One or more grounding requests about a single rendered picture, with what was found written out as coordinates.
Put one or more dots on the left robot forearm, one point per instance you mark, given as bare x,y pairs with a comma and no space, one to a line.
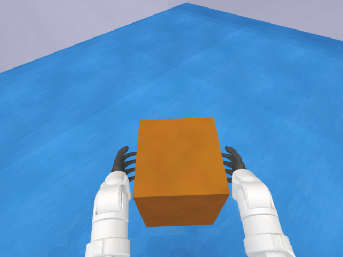
109,236

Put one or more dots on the right robot forearm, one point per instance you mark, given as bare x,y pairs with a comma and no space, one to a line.
263,233

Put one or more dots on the carton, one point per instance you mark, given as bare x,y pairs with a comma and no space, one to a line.
180,177

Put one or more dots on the right robot hand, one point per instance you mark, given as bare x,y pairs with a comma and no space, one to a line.
236,161

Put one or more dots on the left robot hand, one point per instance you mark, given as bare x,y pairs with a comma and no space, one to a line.
120,165

